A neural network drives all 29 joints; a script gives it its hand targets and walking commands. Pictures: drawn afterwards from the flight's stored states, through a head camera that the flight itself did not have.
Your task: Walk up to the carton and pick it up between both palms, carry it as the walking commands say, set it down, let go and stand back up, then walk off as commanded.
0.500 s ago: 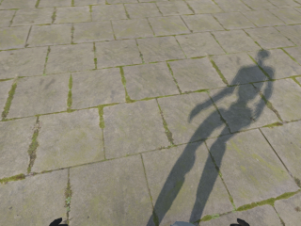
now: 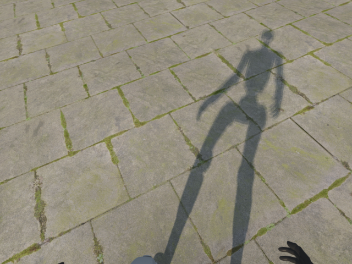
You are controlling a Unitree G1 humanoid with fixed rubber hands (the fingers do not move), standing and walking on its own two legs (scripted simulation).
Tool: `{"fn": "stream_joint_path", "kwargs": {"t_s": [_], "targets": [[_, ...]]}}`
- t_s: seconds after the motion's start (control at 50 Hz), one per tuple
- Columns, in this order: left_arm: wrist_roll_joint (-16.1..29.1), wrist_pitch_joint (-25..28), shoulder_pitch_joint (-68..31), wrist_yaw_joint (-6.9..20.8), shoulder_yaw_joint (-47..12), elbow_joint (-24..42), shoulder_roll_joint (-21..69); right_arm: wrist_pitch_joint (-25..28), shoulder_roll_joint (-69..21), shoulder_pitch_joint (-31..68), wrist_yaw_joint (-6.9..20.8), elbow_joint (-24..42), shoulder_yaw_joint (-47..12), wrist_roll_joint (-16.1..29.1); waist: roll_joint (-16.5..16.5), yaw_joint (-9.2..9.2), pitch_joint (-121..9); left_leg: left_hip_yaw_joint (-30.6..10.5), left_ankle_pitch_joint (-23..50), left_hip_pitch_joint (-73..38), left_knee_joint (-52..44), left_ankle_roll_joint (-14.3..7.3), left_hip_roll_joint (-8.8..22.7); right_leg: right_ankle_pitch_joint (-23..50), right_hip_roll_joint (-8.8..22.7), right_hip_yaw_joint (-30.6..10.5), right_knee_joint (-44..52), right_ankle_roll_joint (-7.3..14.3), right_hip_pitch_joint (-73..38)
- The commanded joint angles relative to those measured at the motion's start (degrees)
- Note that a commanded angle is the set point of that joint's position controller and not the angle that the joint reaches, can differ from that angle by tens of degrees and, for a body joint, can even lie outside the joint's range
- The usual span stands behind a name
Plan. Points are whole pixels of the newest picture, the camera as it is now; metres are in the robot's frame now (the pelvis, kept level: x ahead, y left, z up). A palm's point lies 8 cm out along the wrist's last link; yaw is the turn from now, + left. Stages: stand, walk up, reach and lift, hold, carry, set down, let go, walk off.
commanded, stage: walk off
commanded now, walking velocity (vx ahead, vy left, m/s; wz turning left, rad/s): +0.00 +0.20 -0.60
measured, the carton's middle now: out of the picture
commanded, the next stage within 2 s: none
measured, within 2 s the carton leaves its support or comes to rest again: neither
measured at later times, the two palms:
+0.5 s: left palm (68, 220) +0.22 +0.32 -0.10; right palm out of the picture -0.02 -0.14 -0.15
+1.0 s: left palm (42, 189) +0.31 +0.44 -0.12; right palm out of the picture +0.02 -0.02 -0.10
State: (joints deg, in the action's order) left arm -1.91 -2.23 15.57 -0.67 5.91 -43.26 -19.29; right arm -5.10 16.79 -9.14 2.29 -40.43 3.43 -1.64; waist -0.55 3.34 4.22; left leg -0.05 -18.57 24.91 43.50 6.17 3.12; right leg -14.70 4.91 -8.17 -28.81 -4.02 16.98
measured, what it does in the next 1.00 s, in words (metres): steps to the left, turning right: left foot, then right foot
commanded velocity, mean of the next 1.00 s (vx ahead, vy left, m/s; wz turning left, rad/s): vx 0.00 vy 0.20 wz -0.60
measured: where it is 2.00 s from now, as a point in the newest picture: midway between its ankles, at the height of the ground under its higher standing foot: (112, 248)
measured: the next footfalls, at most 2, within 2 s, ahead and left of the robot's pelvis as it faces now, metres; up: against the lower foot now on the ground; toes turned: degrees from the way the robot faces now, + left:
left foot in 0.06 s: +0.06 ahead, +0.18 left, +0.00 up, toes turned +0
right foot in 0.44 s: +0.00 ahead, +0.03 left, +0.00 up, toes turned -23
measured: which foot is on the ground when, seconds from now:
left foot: up 0.00-0.04, down 0.06-0.44, up 0.46-0.84, down 0.86-1.00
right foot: down 0.00-0.06, up 0.08-0.42, down 0.44-0.86, up 0.88-1.00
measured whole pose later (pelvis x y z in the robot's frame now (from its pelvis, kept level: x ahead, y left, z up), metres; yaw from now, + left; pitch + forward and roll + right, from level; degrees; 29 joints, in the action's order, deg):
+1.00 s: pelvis +0.07 +0.25 +0.00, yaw -36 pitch +2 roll +0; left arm -1.7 -3.5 13.8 -1.0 6.3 -42.1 -19.1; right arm -2.9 12.9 -12.1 0.6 -38.9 0.9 -2.1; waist -3.4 1.5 3.5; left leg 7.0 -15.5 16.6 30.1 -0.3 3.7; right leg -27.7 -0.6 -2.8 -66.5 -2.5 30.6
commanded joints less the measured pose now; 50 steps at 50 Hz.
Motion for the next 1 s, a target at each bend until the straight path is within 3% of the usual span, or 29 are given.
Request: {"fn": "stream_joint_path", "kwargs": {"t_s": [0.0, 0.02, 0.04, 0.06, 0.08, 0.12, 0.14, 0.18, 0.22, 0.32, 0.36, 0.4, 0.42, 0.44, 0.46, 0.48, 0.5, 0.54, 0.6, 0.72, 0.76, 0.8, 0.82, 0.84, 0.86, 0.88, 0.92, 0.94, 0.98], "targets": [[-0.25, 0.44, -4.14, -0.24, 3.09, 4.75, -11.68, 1.13, 2.71, -5.46, -0.75, 2.31, 1.0, 0.12, -15.76, -3.11, -4.87, 1.9, 1.01, -11.66, -12.7, -1.43, -1.94, 10.01, 8.19, -10.41, 5.54, 7.19, 3.23], [-0.26, 0.58, -4.98, -0.49, 2.75, 5.12, -10.17, 1.6, 3.07, -10.07, -1.21, 0.5, 1.24, -0.13, -12.43, -5.84, -5.62, 2.76, 5.34, -18.17, -20.34, -2.22, -1.9, 9.73, 6.29, -9.84, 1.65, 5.59, 5.92], [-0.55, 0.85, -1.53, -0.67, 1.83, 4.87, -5.94, 2.41, 5.79, -13.66, -1.63, -0.65, 1.81, -1.07, -2.96, -6.35, -7.87, -1.63, 3.52, -25.56, -24.99, -3.02, 4.24, 0.49, 1.14, -5.6, -7.3, 3.86, 11.02], [-0.44, 0.53, 2.15, -1.0, 0.42, 6.0, 0.86, 2.75, 12.65, -11.15, -1.19, 1.78, 2.24, -1.01, 16.19, -4.0, -8.65, -15.81, 5.41, -25.34, -28.38, -6.06, 20.32, -22.36, -8.43, 2.56, -21.19, 1.26, 19.01], [0.1, -0.3, 0.62, -1.65, 0.67, 6.64, -1.08, 2.54, 14.9, -7.5, -0.9, 2.92, 2.74, -0.69, 25.0, -4.93, -10.0, -16.3, 6.86, -14.12, -30.64, -12.0, 20.88, -25.39, -6.86, 3.11, -33.05, 1.85, 15.93], [0.36, -1.05, -2.15, -1.24, 2.21, 5.14, -5.63, 2.78, 5.95, -1.94, -1.06, 3.58, -0.09, -0.39, 14.21, -2.75, -3.52, -6.33, 4.17, -7.61, -29.31, -11.3, 14.1, -16.6, -5.94, 3.57, -41.54, 3.32, 15.88], [0.35, -1.11, -0.8, -0.68, 2.46, 3.84, -6.2, 2.73, 4.77, 0.2, -1.5, 4.01, -0.4, -0.53, 13.0, -1.54, -3.94, -2.87, 6.93, -9.65, -27.81, -10.53, 11.64, -13.11, -5.56, 4.72, -43.12, 2.86, 15.95], [0.13, -1.05, 0.88, 0.33, 1.97, 2.24, -5.13, 3.15, 3.77, -0.71, -2.67, 3.83, -0.53, -0.39, 12.21, -1.98, -4.78, 1.4, 17.37, -13.65, -24.87, -12.51, 10.32, -10.57, -4.82, 7.62, -42.93, 1.16, 15.86], [0.32, -0.96, -1.97, 0.76, 1.17, 2.83, -3.15, 3.39, 3.22, -3.83, -3.26, 2.81, -0.6, -0.69, 11.61, -3.82, -4.86, 1.19, 19.72, -17.32, -24.11, -14.55, 11.59, -11.44, -4.53, 9.41, -38.0, 0.71, 16.45], [0.7, -1.11, -6.85, 1.05, -0.91, 5.07, 0.84, 3.06, 4.07, -8.03, -3.37, 0.76, -0.19, -1.22, 11.29, -5.76, -6.39, 2.92, 26.23, -19.84, -20.92, -16.96, 14.11, -16.8, -4.32, 13.43, -19.46, 2.91, 8.45], [1.01, -0.88, -5.58, 0.92, -1.32, 4.86, 1.59, 2.91, 4.81, -8.53, -3.21, 0.04, 0.07, -0.94, 10.24, -4.79, -7.26, 3.93, 30.61, -19.19, -18.55, -16.73, 14.52, -13.52, -4.7, 14.64, -11.79, 4.01, 3.56], [0.79, 0.22, -1.0, 0.53, -1.3, 4.01, 1.2, 2.6, 5.66, -7.88, -3.18, -0.25, 0.38, -0.16, 6.88, -1.06, -7.47, 8.43, 25.21, -11.71, -12.01, -12.53, 12.43, 1.34, -3.78, 13.9, 4.22, 5.08, -8.72], [-0.3, 0.99, 3.72, 0.1, 0.19, 3.49, -3.61, 2.66, 4.44, -8.91, -3.22, 0.03, 0.18, 0.14, -1.45, 1.75, -8.42, 11.36, 15.52, 0.45, -2.17, -7.65, 8.92, 2.71, 4.92, 2.12, 11.66, 6.3, -20.91], [-0.14, 0.76, 5.8, -0.57, 2.61, 4.64, -13.81, 2.66, 1.61, -6.98, -2.96, 4.6, -0.78, -0.12, -21.09, 2.46, -7.67, 11.0, -18.13, 16.69, 9.71, -3.06, 0.16, 26.94, 27.75, -26.12, 12.55, 16.05, -23.45], [0.73, 0.04, 8.71, -1.36, 2.45, 2.83, -11.46, 1.71, 5.35, -2.13, -2.91, 4.81, 0.45, -0.8, -10.16, 4.51, -7.75, 1.35, -15.89, 14.9, 18.84, -2.02, 2.24, 33.29, 26.23, -21.02, 10.29, 20.54, -18.73], [0.59, -0.19, 5.27, -1.71, 1.51, 3.25, -8.73, 1.19, 5.67, -1.99, -2.33, 4.49, 0.59, -0.4, -7.0, 1.95, -4.78, 0.15, -10.96, 14.77, 22.51, -1.0, 2.57, 30.07, 22.54, -16.15, 9.59, 19.32, -15.0], [0.3, -0.3, 0.37, -1.73, 0.89, 3.95, -6.99, 1.26, 5.03, -2.83, -1.87, 3.52, 0.75, -0.03, -4.67, -0.62, -2.62, -1.26, -5.33, 14.01, 21.25, -0.51, 3.24, 26.38, 17.66, -10.8, 10.27, 16.03, -12.08], [0.73, 0.32, -3.67, -1.47, 0.2, 4.66, -5.95, 0.96, 4.97, -5.55, -1.21, 2.37, 1.11, -0.79, -7.24, -2.56, -3.2, -0.34, 0.33, 11.27, 20.44, 0.22, 2.04, 29.52, 11.86, -4.81, 9.35, 12.45, -10.84], [0.57, 1.27, -2.1, -0.91, 0.56, 4.46, -7.09, 0.55, 3.01, -5.72, -0.22, 2.92, 0.74, -0.32, -7.63, -2.2, -6.14, 0.8, 2.6, 8.91, 18.93, 0.53, 0.65, 28.07, 9.38, -3.01, 7.82, 10.93, -9.53], [-0.02, 0.66, 0.19, -0.35, 2.36, 4.19, -10.67, 0.38, 1.76, -0.56, 0.27, 5.74, 0.23, 0.0, -13.87, 0.26, -3.59, 2.52, 0.23, 3.37, 2.78, 0.49, -1.27, 8.07, 7.59, -7.0, 8.65, 10.48, -3.01], [-0.05, 0.57, -1.59, -0.15, 2.72, 5.15, -11.6, 0.63, 1.97, -1.66, -0.08, 5.75, 0.46, 0.1, -15.74, -0.55, -4.05, 2.49, -1.51, -2.56, -3.05, -0.21, -1.94, 7.58, 8.02, -8.81, 7.99, 9.7, 0.51], [-0.2, 0.58, -4.21, -0.3, 2.74, 6.18, -11.46, 1.13, 2.33, -6.96, -0.82, 3.99, 0.88, 0.12, -15.06, -3.65, -5.16, 2.62, 1.74, -12.23, -14.23, -1.58, -2.34, 9.86, 7.46, -10.2, 4.49, 6.83, 3.94], [-0.24, 0.83, -4.29, -0.5, 2.26, 6.36, -9.42, 1.71, 3.1, -11.39, -1.32, 2.26, 1.15, -0.29, -11.15, -6.12, -6.29, 3.32, 4.58, -19.23, -20.77, -2.25, -1.86, 9.04, 5.02, -9.26, 0.25, 5.13, 7.09], [-0.62, 1.01, -0.6, -0.68, 1.34, 6.1, -4.79, 2.5, 6.44, -14.62, -1.6, 1.33, 1.8, -1.22, 0.79, -6.19, -8.28, -4.33, 1.42, -25.53, -26.47, -3.42, 7.34, -2.88, -1.15, -3.54, -10.97, 3.44, 12.44], [-0.06, 0.63, 2.25, -1.25, 0.02, 7.61, 1.27, 2.58, 14.76, -9.42, -1.26, 4.14, 2.65, -0.73, 20.84, -3.63, -9.07, -16.32, 6.14, -21.8, -28.0, -8.86, 20.99, -24.53, -10.95, 4.78, -23.74, 0.9, 20.79], [0.07, -0.13, -0.43, -1.77, 0.4, 7.77, -1.72, 2.57, 13.34, -7.96, -0.9, 4.89, 2.42, -0.76, 23.38, -5.59, -10.15, -15.79, 6.87, -14.31, -30.16, -13.66, 20.32, -24.42, -6.32, 3.59, -36.02, 2.11, 16.99], [0.39, -0.75, -2.12, -1.15, 1.96, 6.01, -5.55, 2.78, 5.45, -2.87, -1.23, 5.0, -0.25, -0.48, 13.39, -2.82, -4.5, -5.55, 6.8, -8.62, -28.25, -12.32, 14.27, -16.1, -5.76, 4.19, -42.68, 3.0, 16.55], [0.23, -0.88, -1.09, -0.54, 2.16, 5.03, -5.93, 2.92, 4.55, -0.98, -1.79, 5.31, -0.52, -0.36, 12.9, -1.83, -4.62, -2.18, 10.71, -10.44, -26.64, -11.78, 12.15, -12.78, -5.33, 5.36, -44.06, 2.46, 16.58], [0.19, -0.81, 0.29, 0.39, 1.56, 3.47, -4.57, 3.2, 3.42, -1.7, -2.8, 4.94, -0.67, -0.51, 12.24, -2.33, -5.19, 1.74, 19.5, -13.88, -23.92, -13.28, 10.59, -10.99, -4.8, 8.42, -41.68, 0.84, 15.89]]}}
